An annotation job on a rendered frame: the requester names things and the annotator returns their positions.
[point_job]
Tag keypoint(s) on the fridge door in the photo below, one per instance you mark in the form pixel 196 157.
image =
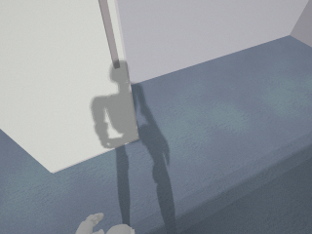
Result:
pixel 61 99

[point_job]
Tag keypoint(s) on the handle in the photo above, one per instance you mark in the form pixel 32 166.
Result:
pixel 103 5

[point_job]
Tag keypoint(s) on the robot left hand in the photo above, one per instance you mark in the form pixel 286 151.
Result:
pixel 86 227

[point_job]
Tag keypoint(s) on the robot left thigh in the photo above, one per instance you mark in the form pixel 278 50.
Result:
pixel 121 229

